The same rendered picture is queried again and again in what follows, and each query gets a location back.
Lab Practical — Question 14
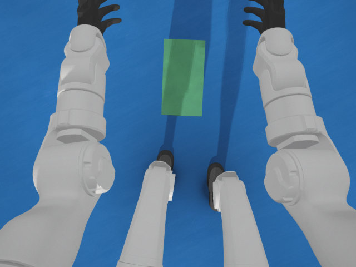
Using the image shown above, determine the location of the robot left hand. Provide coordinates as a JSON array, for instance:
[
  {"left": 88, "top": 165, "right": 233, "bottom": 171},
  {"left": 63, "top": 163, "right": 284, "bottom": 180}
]
[{"left": 77, "top": 0, "right": 122, "bottom": 35}]

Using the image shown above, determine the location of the robot left thigh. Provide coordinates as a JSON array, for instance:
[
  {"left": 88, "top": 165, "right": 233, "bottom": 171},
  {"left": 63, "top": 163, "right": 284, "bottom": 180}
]
[{"left": 116, "top": 166, "right": 176, "bottom": 267}]

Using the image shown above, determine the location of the robot left forearm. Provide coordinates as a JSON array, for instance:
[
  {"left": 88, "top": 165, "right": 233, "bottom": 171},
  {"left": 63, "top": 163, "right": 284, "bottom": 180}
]
[{"left": 33, "top": 24, "right": 110, "bottom": 182}]

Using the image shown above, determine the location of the right robot foot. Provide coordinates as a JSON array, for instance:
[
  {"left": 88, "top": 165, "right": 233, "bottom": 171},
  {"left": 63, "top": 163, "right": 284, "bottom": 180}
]
[{"left": 207, "top": 162, "right": 224, "bottom": 211}]

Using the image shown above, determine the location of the carton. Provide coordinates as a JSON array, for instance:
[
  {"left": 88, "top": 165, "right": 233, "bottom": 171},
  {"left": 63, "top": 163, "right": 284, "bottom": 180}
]
[{"left": 161, "top": 39, "right": 205, "bottom": 116}]

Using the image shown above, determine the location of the robot right hand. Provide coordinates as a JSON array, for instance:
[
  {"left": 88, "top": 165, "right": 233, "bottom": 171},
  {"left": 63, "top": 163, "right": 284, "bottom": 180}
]
[{"left": 243, "top": 0, "right": 286, "bottom": 34}]

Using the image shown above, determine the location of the left robot upper arm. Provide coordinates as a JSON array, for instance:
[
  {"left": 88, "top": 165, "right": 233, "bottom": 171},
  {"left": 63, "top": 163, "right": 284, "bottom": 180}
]
[{"left": 0, "top": 140, "right": 115, "bottom": 267}]

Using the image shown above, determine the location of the right robot upper arm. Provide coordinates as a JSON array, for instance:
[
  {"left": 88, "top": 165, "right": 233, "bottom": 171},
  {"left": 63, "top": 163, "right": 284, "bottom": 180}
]
[{"left": 264, "top": 149, "right": 356, "bottom": 267}]

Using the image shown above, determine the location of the robot right forearm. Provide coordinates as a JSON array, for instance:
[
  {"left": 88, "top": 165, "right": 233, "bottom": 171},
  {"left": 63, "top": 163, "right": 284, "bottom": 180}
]
[{"left": 253, "top": 27, "right": 350, "bottom": 186}]

